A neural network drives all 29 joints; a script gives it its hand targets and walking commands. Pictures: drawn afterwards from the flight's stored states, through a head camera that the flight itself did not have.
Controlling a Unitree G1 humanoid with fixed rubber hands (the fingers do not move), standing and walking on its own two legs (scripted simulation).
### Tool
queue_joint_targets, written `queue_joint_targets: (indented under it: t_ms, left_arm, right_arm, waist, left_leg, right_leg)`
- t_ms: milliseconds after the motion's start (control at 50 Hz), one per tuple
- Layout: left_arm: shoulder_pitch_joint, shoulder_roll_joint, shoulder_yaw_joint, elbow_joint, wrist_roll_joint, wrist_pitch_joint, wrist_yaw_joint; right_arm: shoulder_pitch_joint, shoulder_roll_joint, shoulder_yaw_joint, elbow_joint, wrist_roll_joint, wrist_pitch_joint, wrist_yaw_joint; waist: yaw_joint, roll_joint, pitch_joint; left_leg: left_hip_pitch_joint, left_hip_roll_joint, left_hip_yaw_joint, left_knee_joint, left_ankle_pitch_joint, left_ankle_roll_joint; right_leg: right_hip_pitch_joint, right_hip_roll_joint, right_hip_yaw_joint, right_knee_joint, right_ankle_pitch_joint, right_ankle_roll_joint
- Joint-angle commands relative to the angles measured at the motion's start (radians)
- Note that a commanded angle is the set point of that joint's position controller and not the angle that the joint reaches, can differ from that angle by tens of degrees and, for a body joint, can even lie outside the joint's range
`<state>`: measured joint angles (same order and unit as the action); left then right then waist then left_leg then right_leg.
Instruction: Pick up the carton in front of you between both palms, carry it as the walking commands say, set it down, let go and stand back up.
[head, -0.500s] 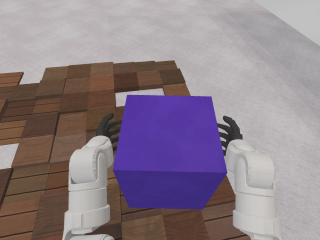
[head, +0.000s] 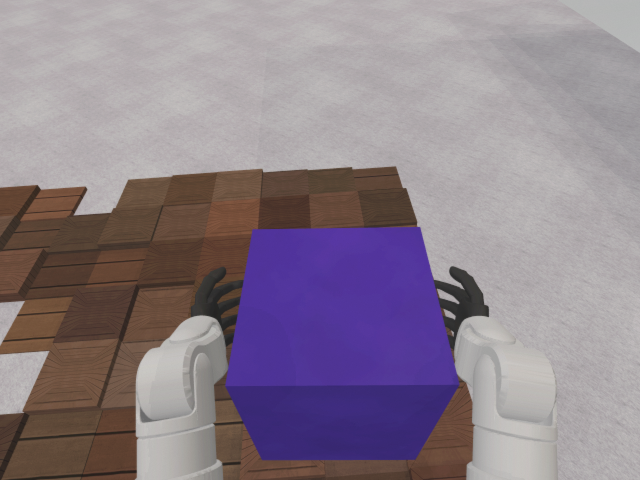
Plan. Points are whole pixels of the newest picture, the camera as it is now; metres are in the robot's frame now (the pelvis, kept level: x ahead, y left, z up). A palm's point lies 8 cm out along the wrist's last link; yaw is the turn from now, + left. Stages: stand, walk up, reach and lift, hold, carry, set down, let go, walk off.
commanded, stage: carry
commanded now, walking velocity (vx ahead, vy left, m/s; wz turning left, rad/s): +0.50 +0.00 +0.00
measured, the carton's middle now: (337, 349) +0.30 +0.01 +0.01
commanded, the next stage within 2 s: none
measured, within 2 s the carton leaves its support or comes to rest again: neither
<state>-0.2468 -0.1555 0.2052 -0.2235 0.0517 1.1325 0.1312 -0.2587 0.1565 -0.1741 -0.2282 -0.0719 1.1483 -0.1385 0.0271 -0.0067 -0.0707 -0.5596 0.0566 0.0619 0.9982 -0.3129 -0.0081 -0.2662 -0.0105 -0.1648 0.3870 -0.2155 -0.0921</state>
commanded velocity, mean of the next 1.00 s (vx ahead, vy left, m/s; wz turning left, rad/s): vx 0.50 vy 0.00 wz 0.00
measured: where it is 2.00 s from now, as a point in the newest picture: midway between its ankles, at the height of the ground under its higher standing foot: (364, 214)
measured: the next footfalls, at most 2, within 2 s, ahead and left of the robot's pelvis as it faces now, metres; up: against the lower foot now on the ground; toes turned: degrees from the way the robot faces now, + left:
left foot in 0.24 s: +0.38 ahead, +0.12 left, +0.03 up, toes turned +6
right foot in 0.70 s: +0.66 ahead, -0.16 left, +0.01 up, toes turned -10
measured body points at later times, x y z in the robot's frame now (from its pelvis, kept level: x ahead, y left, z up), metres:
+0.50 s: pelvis +0.35 +0.01 +0.02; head +0.33 +0.02 +0.47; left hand +0.64 +0.14 +0.12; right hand +0.61 -0.16 +0.12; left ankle +0.34 +0.12 -0.72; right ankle +0.40 -0.13 -0.68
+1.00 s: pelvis +0.67 -0.07 +0.00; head +0.75 -0.09 +0.44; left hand +1.06 +0.08 +0.14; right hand +1.07 -0.22 +0.13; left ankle +0.73 +0.05 -0.66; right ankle +0.62 -0.16 -0.74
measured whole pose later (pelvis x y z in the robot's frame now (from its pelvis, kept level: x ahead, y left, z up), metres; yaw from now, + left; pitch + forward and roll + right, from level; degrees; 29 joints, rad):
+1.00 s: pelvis +0.67 -0.07 +0.00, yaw -2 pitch +7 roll +1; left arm -0.72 -0.07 0.30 -0.09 0.00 1.14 0.18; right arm -0.76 0.04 -0.31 -0.10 -0.01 1.19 -0.18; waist 0.06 0.03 0.05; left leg -0.74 0.03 0.04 1.08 -0.34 0.04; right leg -0.29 -0.02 -0.13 0.50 -0.34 -0.08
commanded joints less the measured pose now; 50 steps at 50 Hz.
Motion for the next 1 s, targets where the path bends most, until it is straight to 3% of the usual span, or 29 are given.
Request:
queue_joint_targets:
  t_ms: [0, 60, 140, 180, 200, 220, 240, 260, 280, 300, 320, 340, 360, 400, 440, 480, 560, 600, 640, 660, 680, 700, 720, 740, 780, 800, 880, 940, 980]
  left_arm:
    - [-0.464, -0.959, -0.798, -0.165, -0.340, 0.000, -0.200]
    - [-0.321, -0.931, -0.802, -0.253, -0.341, 0.008, -0.210]
    - [-0.201, -0.858, -0.794, -0.322, -0.319, 0.040, -0.209]
    - [-0.207, -0.809, -0.792, -0.350, -0.318, 0.058, -0.202]
    - [-0.201, -0.789, -0.791, -0.357, -0.318, 0.066, -0.198]
    - [-0.203, -0.770, -0.789, -0.367, -0.319, 0.073, -0.195]
    - [-0.217, -0.759, -0.798, -0.388, -0.320, 0.080, -0.194]
    - [-0.265, -0.763, -0.811, -0.420, -0.326, 0.084, -0.193]
    - [-0.288, -0.736, -0.810, -0.437, -0.334, 0.097, -0.196]
    - [-0.255, -0.754, -0.809, -0.397, -0.327, 0.100, -0.196]
    - [-0.230, -0.760, -0.807, -0.365, -0.318, 0.095, -0.196]
    - [-0.230, -0.764, -0.805, -0.346, -0.311, 0.091, -0.196]
    - [-0.240, -0.768, -0.796, -0.324, -0.302, 0.086, -0.193]
    - [-0.284, -0.752, -0.779, -0.286, -0.281, 0.079, -0.180]
    - [-0.348, -0.712, -0.760, -0.238, -0.258, 0.071, -0.159]
    - [-0.415, -0.656, -0.727, -0.176, -0.237, 0.061, -0.134]
    - [-0.592, -0.566, -0.647, -0.037, -0.229, 0.032, -0.091]
    - [-0.723, -0.548, -0.604, 0.009, -0.241, 0.019, -0.074]
    - [-0.843, -0.532, -0.562, 0.061, -0.257, 0.012, -0.059]
    - [-0.876, -0.524, -0.537, 0.099, -0.266, 0.010, -0.051]
    - [-0.885, -0.507, -0.506, 0.147, -0.273, 0.010, -0.042]
    - [-0.926, -0.478, -0.492, 0.164, -0.274, 0.007, -0.027]
    - [-0.944, -0.478, -0.472, 0.205, -0.276, 0.001, -0.014]
    - [-0.959, -0.488, -0.448, 0.208, -0.279, -0.002, -0.011]
    - [-1.079, -0.569, -0.466, 0.151, -0.328, -0.005, -0.019]
    - [-1.139, -0.615, -0.474, 0.121, -0.351, -0.010, -0.026]
    - [-1.197, -0.694, -0.500, 0.049, -0.363, -0.007, -0.038]
    - [-1.136, -0.687, -0.528, 0.001, -0.346, 0.016, -0.042]
    - [-1.091, -0.695, -0.552, -0.029, -0.339, 0.035, -0.054]
  right_arm:
    - [-0.401, 0.982, 0.771, -0.118, 0.272, -0.031, 0.149]
    - [-0.303, 0.960, 0.802, -0.229, 0.296, -0.023, 0.154]
    - [-0.221, 0.896, 0.818, -0.317, 0.316, 0.016, 0.165]
    - [-0.229, 0.849, 0.814, -0.344, 0.322, 0.039, 0.169]
    - [-0.233, 0.824, 0.811, -0.356, 0.326, 0.050, 0.170]
    - [-0.222, 0.807, 0.807, -0.366, 0.331, 0.059, 0.171]
    - [-0.227, 0.799, 0.802, -0.370, 0.335, 0.062, 0.173]
    - [-0.244, 0.794, 0.797, -0.376, 0.335, 0.060, 0.178]
    - [-0.192, 0.803, 0.790, -0.331, 0.334, 0.062, 0.179]
    - [-0.170, 0.802, 0.787, -0.322, 0.336, 0.068, 0.181]
    - [-0.182, 0.801, 0.791, -0.325, 0.336, 0.068, 0.182]
    - [-0.221, 0.810, 0.801, -0.328, 0.341, 0.065, 0.183]
    - [-0.263, 0.812, 0.811, -0.327, 0.349, 0.063, 0.185]
    - [-0.337, 0.795, 0.820, -0.291, 0.365, 0.059, 0.187]
    - [-0.387, 0.739, 0.798, -0.227, 0.360, 0.052, 0.182]
    - [-0.450, 0.674, 0.758, -0.151, 0.337, 0.039, 0.164]
    - [-0.604, 0.578, 0.651, 0.005, 0.282, 0.008, 0.101]
    - [-0.715, 0.565, 0.605, 0.051, 0.268, -0.006, 0.067]
    - [-0.817, 0.551, 0.561, 0.097, 0.253, -0.013, 0.033]
    - [-0.859, 0.540, 0.538, 0.119, 0.247, -0.013, 0.016]
    - [-0.892, 0.529, 0.514, 0.144, 0.239, -0.009, 0.001]
    - [-0.924, 0.518, 0.489, 0.180, 0.243, -0.002, -0.016]
    - [-0.965, 0.530, 0.466, 0.158, 0.245, 0.001, -0.027]
    - [-1.026, 0.535, 0.460, 0.159, 0.253, 0.005, -0.038]
    - [-1.101, 0.611, 0.464, 0.179, 0.274, 0.004, -0.040]
    - [-1.135, 0.656, 0.471, 0.173, 0.289, 0.004, -0.034]
    - [-1.156, 0.729, 0.484, 0.138, 0.301, 0.008, -0.012]
    - [-1.058, 0.700, 0.469, 0.112, 0.262, 0.022, -0.001]
    - [-0.994, 0.693, 0.466, 0.083, 0.234, 0.037, 0.011]
  waist:
    - [-0.010, -0.125, -0.339]
    - [-0.007, -0.135, -0.308]
    - [0.002, -0.110, -0.189]
    - [0.004, -0.109, -0.111]
    - [0.002, -0.133, -0.100]
    - [-0.025, -0.195, -0.181]
    - [-0.052, -0.175, -0.262]
    - [-0.078, -0.030, -0.323]
    - [-0.119, 0.240, -0.400]
    - [-0.087, 0.264, -0.378]
    - [-0.102, 0.128, -0.374]
    - [-0.099, 0.038, -0.348]
    - [-0.075, 0.007, -0.297]
    - [-0.055, 0.065, -0.241]
    - [-0.058, 0.149, -0.188]
    - [-0.052, 0.158, -0.169]
    - [-0.052, 0.134, -0.147]
    - [-0.038, 0.142, -0.125]
    - [-0.030, 0.128, -0.116]
    - [0.003, 0.097, -0.151]
    - [0.038, 0.008, -0.232]
    - [0.017, -0.184, -0.335]
    - [0.034, -0.444, -0.387]
    - [0.050, -0.412, -0.345]
    - [0.048, -0.181, -0.393]
    - [0.053, -0.149, -0.410]
    - [0.070, -0.172, -0.471]
    - [0.089, -0.118, -0.450]
    - [0.081, -0.091, -0.405]
  left_leg:
    - [-0.115, 0.011, 0.028, -0.126, 0.094, -0.018]
    - [-0.179, 0.009, 0.046, -0.184, 0.208, -0.014]
    - [-0.219, -0.012, 0.094, -0.324, 0.214, -0.004]
    - [-0.118, -0.050, 0.166, -0.467, 0.214, 0.019]
    - [-0.037, -0.068, 0.185, -0.512, 0.252, 0.032]
    - [0.169, -0.097, 0.228, -0.492, 0.198, 0.059]
    - [0.376, -0.104, 0.190, -0.474, 0.157, 0.090]
    - [0.697, 0.037, -0.069, -0.464, 0.079, 0.185]
    - [0.826, 0.237, -0.459, -0.611, 0.274, 0.307]
    - [0.829, 0.289, -0.502, -0.618, 0.549, 0.334]
    - [0.787, 0.287, -0.433, -0.572, 0.592, 0.318]
    - [0.714, 0.282, -0.391, -0.592, 0.501, 0.264]
    - [0.602, 0.272, -0.348, -0.646, 0.337, 0.223]
    - [0.437, 0.228, -0.217, -0.740, 0.110, 0.184]
    - [0.358, 0.201, -0.127, -0.786, 0.062, 0.186]
    - [0.315, 0.177, -0.050, -0.779, 0.073, 0.178]
    - [0.333, 0.181, -0.018, -0.745, -0.011, 0.144]
    - [0.365, 0.186, -0.020, -0.713, -0.036, 0.135]
    - [0.432, 0.181, -0.027, -0.640, 0.015, 0.123]
    - [0.458, 0.157, 0.001, -0.530, 0.110, 0.102]
    - [0.465, 0.090, 0.062, -0.308, 0.238, 0.071]
    - [0.299, 0.020, 0.085, -0.048, 0.202, 0.024]
    - [0.068, -0.088, 0.081, 0.195, -0.043, -0.028]
    - [-0.085, -0.116, 0.003, 0.282, -0.239, -0.014]
    - [-0.177, -0.055, -0.062, 0.279, -0.181, 0.038]
    - [-0.195, -0.033, -0.067, 0.237, -0.149, 0.053]
    - [-0.253, -0.013, -0.069, 0.132, -0.019, 0.046]
    - [-0.421, -0.009, -0.042, 0.126, -0.065, 0.050]
    - [-0.410, -0.007, -0.031, -0.020, 0.022, 0.045]
  right_leg:
    - [0.415, -0.251, 0.227, -0.133, 0.503, -0.025]
    - [0.493, -0.216, 0.162, -0.110, 0.589, -0.022]
    - [0.508, -0.207, 0.147, -0.123, 0.613, -0.037]
    - [0.433, -0.201, 0.114, -0.161, 0.678, -0.025]
    - [0.411, -0.199, 0.091, -0.142, 0.763, -0.016]
    - [0.354, -0.199, 0.028, 0.020, 0.888, 0.011]
    - [0.246, -0.156, -0.014, 0.160, 0.917, 0.038]
    - [-0.083, -0.111, 0.023, 0.419, 0.756, 0.083]
    - [-0.304, 0.058, -0.007, 0.831, 0.267, 0.116]
    - [-0.424, 0.058, 0.144, 1.016, -0.211, 0.098]
    - [-0.461, -0.007, 0.220, 1.011, -0.223, 0.072]
    - [-0.459, -0.058, 0.235, 0.929, -0.197, 0.057]
    - [-0.427, -0.087, 0.234, 0.828, -0.162, 0.057]
    - [-0.329, -0.096, 0.181, 0.631, -0.087, 0.075]
    - [-0.302, -0.103, 0.140, 0.473, -0.001, 0.094]
    - [-0.259, -0.108, 0.114, 0.343, 0.120, 0.098]
    - [-0.210, -0.105, 0.110, 0.223, 0.259, 0.089]
    - [-0.208, -0.116, 0.107, 0.210, 0.248, 0.076]
    - [-0.192, -0.113, 0.086, 0.160, 0.190, 0.062]
    - [-0.106, -0.091, 0.053, 0.112, 0.176, 0.059]
    - [0.059, -0.030, 0.001, 0.092, 0.093, 0.068]
    - [0.283, -0.102, 0.141, 0.108, 0.015, 0.038]
    - [0.395, -0.282, 0.519, -0.003, -0.048, -0.055]
    - [0.437, -0.311, 0.617, -0.058, 0.030, -0.069]
    - [0.489, -0.299, 0.511, 0.041, 0.237, -0.068]
    - [0.494, -0.292, 0.467, 0.066, 0.292, -0.068]
    - [0.565, -0.283, 0.383, 0.046, 0.289, -0.091]
    - [0.647, -0.290, 0.379, 0.063, 0.311, -0.129]
    - [0.612, -0.256, 0.326, 0.051, 0.341, -0.110]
